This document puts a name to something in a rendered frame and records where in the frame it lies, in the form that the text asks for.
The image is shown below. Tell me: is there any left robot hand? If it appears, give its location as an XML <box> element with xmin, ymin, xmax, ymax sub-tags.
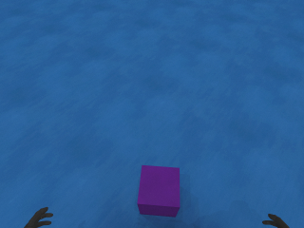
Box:
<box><xmin>24</xmin><ymin>207</ymin><xmax>53</xmax><ymax>228</ymax></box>

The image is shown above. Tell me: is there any right robot hand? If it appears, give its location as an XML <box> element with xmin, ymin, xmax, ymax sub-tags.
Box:
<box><xmin>262</xmin><ymin>214</ymin><xmax>290</xmax><ymax>228</ymax></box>

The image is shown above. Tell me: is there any carton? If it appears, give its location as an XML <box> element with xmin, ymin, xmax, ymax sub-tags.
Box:
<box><xmin>137</xmin><ymin>165</ymin><xmax>181</xmax><ymax>218</ymax></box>

